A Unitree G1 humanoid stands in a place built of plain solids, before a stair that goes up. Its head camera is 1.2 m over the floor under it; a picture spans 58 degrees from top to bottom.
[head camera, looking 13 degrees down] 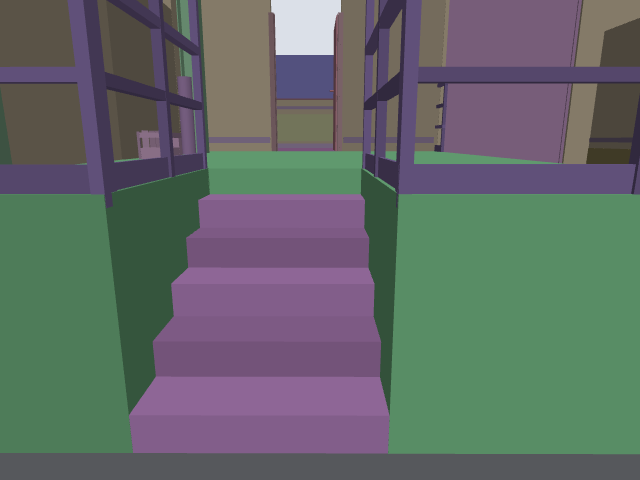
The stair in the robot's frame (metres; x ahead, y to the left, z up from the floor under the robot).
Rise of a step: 0.17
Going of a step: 0.28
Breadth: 1.02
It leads straight ahead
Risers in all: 6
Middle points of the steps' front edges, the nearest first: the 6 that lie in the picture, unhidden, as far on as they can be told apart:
1.47 0.23 0.17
1.75 0.23 0.34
2.03 0.23 0.51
2.31 0.23 0.68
2.59 0.23 0.85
2.87 0.23 1.02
